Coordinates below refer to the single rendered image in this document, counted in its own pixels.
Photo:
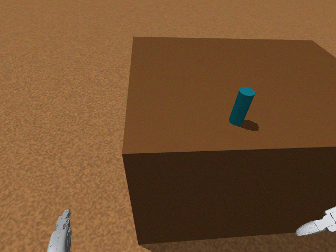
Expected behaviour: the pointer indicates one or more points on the can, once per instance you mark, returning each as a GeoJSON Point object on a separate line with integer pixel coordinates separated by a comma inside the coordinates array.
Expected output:
{"type": "Point", "coordinates": [241, 106]}

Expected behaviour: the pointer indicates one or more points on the right robot hand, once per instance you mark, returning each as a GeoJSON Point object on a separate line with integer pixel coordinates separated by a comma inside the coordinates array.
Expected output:
{"type": "Point", "coordinates": [328, 223]}

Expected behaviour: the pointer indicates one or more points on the left robot hand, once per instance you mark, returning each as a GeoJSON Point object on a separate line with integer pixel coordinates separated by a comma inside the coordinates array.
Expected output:
{"type": "Point", "coordinates": [60, 240]}

